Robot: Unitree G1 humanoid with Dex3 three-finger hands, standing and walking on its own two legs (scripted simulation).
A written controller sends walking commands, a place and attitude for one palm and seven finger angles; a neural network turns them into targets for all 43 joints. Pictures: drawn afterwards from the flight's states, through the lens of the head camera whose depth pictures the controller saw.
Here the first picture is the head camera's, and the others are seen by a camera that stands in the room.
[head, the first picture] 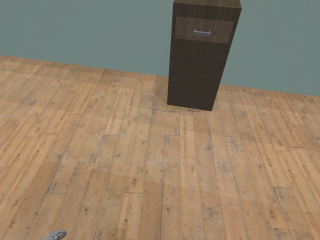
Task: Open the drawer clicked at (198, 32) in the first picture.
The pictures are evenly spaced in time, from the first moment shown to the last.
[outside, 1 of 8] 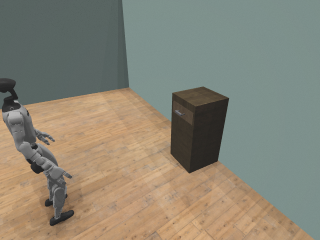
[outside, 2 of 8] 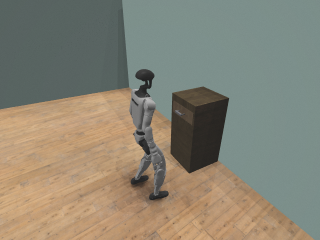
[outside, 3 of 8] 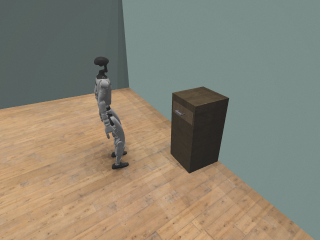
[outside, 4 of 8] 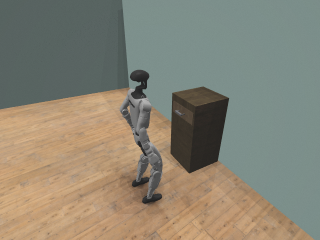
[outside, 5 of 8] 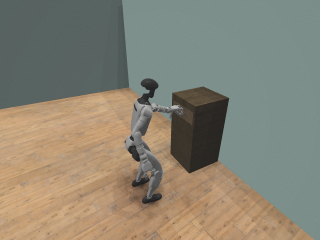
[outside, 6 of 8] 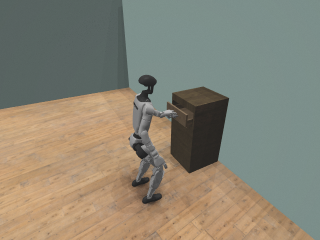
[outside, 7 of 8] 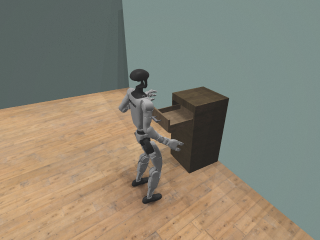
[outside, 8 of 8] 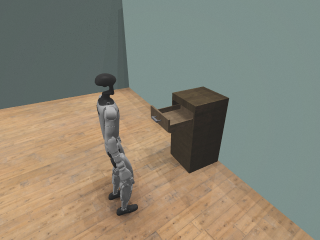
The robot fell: no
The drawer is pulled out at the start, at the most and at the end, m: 0.00 0.30 0.29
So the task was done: yes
